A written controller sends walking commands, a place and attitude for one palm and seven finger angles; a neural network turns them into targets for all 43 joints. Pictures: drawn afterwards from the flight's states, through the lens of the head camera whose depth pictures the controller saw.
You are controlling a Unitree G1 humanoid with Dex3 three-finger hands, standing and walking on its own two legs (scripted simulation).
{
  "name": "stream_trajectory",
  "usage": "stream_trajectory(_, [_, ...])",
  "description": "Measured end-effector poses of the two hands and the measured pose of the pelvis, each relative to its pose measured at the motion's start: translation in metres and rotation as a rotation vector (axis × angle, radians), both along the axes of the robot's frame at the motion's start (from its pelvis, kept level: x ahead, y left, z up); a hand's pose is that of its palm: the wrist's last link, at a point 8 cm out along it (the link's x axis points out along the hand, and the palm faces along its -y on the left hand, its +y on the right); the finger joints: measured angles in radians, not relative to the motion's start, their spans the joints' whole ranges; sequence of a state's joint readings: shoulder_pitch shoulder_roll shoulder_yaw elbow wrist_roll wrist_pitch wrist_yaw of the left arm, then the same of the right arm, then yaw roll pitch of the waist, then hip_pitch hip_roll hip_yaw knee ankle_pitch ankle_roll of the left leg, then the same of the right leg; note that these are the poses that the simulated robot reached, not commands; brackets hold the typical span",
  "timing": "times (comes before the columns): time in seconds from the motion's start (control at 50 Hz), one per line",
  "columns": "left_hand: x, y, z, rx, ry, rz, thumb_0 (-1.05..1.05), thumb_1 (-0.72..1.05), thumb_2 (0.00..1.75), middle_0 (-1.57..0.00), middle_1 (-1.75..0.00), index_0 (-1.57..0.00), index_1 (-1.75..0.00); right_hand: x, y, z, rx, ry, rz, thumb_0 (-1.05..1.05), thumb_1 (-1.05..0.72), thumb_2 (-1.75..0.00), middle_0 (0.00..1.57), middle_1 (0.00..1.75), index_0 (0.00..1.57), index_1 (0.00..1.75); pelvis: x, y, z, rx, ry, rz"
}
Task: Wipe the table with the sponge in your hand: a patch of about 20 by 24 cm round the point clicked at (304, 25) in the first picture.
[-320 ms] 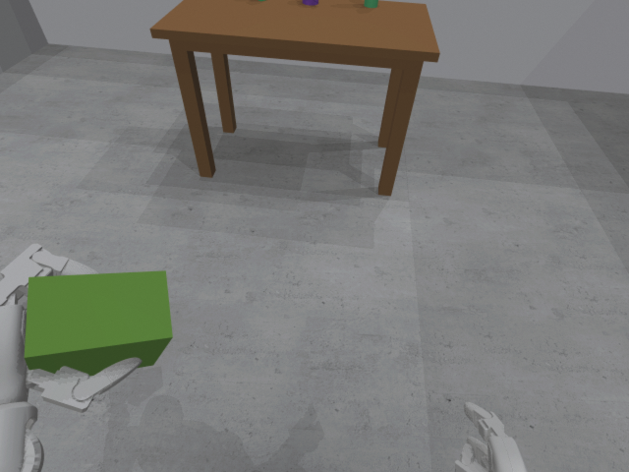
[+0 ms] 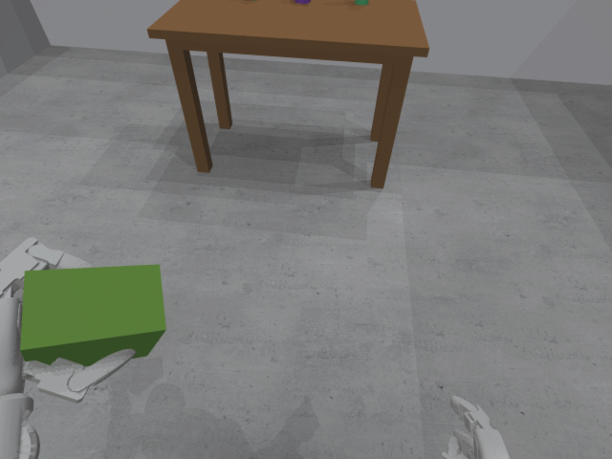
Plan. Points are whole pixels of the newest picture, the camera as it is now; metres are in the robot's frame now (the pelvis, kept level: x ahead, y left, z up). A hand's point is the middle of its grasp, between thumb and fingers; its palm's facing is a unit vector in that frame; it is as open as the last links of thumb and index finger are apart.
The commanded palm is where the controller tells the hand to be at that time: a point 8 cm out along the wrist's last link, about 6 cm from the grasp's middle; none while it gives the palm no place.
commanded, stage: look at it before walking up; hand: left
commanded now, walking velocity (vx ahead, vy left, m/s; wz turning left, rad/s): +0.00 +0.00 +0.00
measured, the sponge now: (114, 317) +0.22 +0.21 +0.14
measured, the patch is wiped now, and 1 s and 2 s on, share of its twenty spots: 0.00 0.00 0.00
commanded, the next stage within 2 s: walk to a spot facing it in 0.08 s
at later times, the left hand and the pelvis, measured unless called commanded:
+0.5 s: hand (59, 312) +0.21 +0.26 +0.16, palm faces +0.48 -0.78 -0.39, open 10.7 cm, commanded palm +0.16 +0.29 +0.18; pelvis +0.02 +0.00 -0.01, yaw +4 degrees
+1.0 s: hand (70, 219) +0.31 +0.28 +0.18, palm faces +0.54 -0.72 -0.43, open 10.7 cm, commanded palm +0.26 +0.32 +0.18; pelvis +0.15 +0.01 +0.00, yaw +11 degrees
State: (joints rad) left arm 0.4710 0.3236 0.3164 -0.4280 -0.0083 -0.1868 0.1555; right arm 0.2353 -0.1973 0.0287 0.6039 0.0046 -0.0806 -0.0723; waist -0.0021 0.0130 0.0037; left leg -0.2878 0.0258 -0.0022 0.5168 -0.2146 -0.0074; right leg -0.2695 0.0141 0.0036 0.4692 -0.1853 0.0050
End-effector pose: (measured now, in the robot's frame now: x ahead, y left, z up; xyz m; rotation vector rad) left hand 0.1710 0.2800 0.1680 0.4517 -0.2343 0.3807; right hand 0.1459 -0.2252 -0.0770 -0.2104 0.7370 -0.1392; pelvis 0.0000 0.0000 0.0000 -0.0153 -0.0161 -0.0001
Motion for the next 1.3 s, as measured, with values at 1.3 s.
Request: stream_trajectory(1.3, [0.201, -0.016, 0.009, 0.094, 0.041, 0.214, -0.01, -0.53, 0.99, -0.67, -1.35, -0.67, -1.35, 0.324, -0.008, -0.034, 0.007, 0.102, 0.233, 0.01, -0.91, -0.90, 0.20, 0.30, 0.20, 0.30, 0.260, -0.038, -0.009, 0.044, 0.005, 0.265])
